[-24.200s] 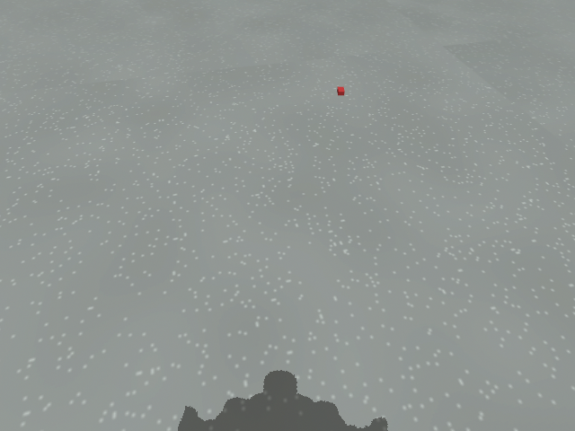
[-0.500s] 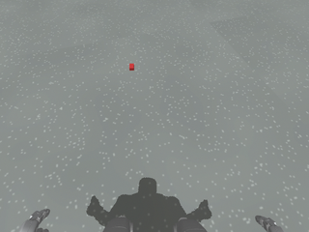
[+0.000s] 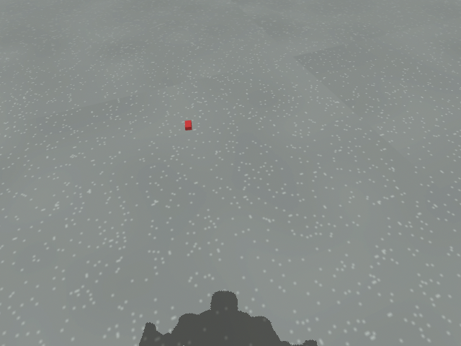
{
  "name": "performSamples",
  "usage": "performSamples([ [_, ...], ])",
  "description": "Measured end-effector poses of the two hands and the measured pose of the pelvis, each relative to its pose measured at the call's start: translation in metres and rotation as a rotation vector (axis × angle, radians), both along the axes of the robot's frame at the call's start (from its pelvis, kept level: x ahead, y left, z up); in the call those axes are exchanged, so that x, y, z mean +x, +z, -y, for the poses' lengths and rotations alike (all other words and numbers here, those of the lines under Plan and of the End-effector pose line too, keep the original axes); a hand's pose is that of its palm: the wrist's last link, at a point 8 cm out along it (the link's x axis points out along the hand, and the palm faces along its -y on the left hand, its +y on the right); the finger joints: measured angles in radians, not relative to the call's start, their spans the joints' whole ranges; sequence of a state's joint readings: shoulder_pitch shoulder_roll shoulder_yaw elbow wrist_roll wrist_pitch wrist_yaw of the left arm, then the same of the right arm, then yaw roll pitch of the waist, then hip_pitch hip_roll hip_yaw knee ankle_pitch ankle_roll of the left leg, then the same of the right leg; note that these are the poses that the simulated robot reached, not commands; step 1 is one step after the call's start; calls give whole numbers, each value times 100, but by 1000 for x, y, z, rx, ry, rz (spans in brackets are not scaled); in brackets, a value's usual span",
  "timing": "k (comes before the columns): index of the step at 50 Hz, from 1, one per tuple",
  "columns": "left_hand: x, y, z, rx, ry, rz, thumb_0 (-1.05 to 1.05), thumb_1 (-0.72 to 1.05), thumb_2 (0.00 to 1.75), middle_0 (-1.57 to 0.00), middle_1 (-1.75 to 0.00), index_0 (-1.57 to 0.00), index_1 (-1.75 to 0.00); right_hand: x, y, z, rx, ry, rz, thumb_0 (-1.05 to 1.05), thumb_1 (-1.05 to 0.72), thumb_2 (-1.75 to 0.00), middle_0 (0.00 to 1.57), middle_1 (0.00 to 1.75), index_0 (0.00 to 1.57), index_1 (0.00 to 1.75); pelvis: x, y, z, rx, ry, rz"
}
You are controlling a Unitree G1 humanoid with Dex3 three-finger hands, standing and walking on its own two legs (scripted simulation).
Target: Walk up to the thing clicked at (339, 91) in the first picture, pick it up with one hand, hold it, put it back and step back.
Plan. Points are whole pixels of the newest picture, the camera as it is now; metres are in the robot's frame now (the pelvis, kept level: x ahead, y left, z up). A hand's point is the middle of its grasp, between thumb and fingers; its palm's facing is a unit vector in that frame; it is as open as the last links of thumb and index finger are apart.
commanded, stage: walk up
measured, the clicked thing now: (188, 125) +1.49 +0.34 -0.75
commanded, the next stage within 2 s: stand in 0.48 s
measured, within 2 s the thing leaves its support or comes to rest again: neither
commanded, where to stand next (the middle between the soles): +0.07 +0.01 m, yaw +2 degrees
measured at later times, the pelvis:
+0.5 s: pelvis +0.01 +0.01 +0.01, yaw -2 degrees
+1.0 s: pelvis +0.02 +0.01 +0.02, yaw +0 degrees
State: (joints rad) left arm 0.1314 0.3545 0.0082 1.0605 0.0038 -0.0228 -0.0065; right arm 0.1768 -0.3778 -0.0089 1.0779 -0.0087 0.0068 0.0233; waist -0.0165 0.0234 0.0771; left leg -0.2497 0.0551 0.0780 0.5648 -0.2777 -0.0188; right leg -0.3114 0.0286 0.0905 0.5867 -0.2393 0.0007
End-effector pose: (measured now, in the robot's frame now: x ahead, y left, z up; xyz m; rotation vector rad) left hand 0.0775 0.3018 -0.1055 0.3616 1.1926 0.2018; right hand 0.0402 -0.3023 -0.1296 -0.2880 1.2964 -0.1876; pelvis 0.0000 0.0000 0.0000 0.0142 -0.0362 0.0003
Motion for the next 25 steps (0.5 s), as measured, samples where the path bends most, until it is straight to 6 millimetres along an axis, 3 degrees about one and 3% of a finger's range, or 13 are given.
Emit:
performSamples([
  [14, 30, 4, 7, -31, -6, 23, 1, 91, 90, -20, -30, -21, -30, 49, 18, -2, -15, -12, 95, 1, -91, -90, 20, 30, 21, 30, 10, 10, -4, 1, -19, 4],
  [25, 42, 5, 4, -36, -28, 16, 0, 91, 90, -20, -30, -21, -30, 52, 24, -8, -17, -31, 97, 0, -91, -90, 20, 30, 21, 30, 12, 14, -9, -3, -31, 2],
])
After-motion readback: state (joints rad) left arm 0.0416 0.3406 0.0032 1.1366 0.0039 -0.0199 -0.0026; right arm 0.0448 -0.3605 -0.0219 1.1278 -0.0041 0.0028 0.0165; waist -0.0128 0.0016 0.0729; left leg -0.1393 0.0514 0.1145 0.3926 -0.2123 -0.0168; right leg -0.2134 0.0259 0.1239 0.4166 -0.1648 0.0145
